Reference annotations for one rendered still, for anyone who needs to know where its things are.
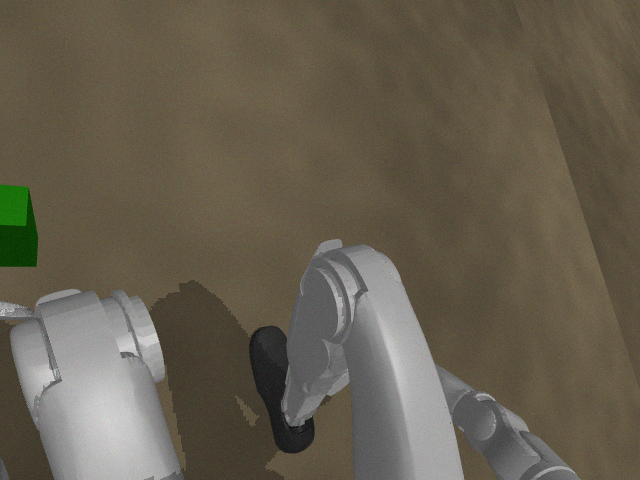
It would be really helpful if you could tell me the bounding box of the right robot arm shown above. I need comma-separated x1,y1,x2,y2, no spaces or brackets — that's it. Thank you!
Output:
452,390,581,480

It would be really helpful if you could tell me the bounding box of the left robot hand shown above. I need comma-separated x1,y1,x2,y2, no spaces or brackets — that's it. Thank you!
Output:
0,301,34,320

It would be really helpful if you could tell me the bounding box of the right robot foot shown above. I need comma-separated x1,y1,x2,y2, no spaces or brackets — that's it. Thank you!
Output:
249,326,315,454

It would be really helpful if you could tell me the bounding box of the carton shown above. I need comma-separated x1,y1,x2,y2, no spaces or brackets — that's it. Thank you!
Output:
0,185,38,267

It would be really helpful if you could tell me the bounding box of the right robot hand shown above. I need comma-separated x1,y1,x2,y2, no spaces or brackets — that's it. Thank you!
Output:
435,364,476,422

